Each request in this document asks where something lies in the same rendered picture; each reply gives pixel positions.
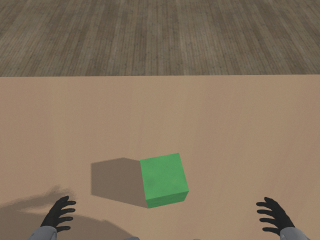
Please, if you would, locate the carton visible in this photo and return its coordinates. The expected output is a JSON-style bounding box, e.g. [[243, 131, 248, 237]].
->
[[140, 153, 189, 209]]

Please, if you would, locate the right robot hand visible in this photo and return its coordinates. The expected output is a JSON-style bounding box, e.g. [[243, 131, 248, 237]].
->
[[256, 197, 295, 236]]

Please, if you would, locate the left robot forearm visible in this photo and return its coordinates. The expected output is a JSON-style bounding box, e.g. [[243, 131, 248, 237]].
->
[[27, 226, 57, 240]]

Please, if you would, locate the left robot hand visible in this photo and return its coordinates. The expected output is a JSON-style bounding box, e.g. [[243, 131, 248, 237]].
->
[[40, 196, 76, 233]]

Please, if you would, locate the right robot forearm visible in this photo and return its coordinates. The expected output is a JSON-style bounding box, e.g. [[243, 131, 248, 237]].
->
[[280, 227, 310, 240]]

